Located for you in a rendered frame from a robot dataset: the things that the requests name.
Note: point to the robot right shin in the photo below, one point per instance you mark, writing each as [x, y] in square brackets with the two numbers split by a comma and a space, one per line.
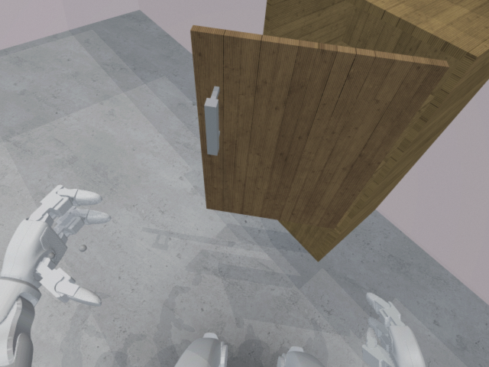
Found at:
[296, 348]

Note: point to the right robot hand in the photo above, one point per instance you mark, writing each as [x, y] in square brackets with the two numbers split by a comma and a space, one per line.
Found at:
[400, 348]

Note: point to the left robot forearm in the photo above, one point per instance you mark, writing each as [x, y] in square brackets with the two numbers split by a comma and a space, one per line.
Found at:
[17, 301]

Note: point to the robot left thigh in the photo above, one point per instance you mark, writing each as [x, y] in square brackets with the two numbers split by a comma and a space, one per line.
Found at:
[204, 352]

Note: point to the handle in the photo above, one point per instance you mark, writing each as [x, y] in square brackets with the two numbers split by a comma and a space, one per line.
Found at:
[212, 122]

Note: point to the cupboard door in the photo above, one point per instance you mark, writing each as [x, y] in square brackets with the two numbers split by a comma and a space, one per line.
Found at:
[303, 125]

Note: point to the left robot hand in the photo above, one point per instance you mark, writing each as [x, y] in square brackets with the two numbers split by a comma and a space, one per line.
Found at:
[26, 255]

